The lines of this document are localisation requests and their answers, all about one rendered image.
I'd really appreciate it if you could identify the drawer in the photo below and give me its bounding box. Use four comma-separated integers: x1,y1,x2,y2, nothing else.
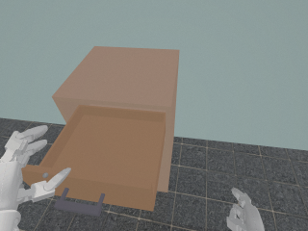
21,104,166,212

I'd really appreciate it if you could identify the robot right hand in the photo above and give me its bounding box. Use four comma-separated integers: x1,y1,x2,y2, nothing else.
226,188,265,231

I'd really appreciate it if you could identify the handle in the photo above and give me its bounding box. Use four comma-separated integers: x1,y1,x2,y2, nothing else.
54,188,105,217

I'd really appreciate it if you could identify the robot left hand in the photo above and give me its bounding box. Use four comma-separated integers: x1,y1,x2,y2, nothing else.
0,125,71,211

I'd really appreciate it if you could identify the cabinet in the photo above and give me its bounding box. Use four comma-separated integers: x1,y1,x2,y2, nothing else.
52,46,180,193

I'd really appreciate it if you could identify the left robot forearm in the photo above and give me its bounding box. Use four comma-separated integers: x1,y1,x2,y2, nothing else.
0,210,21,231

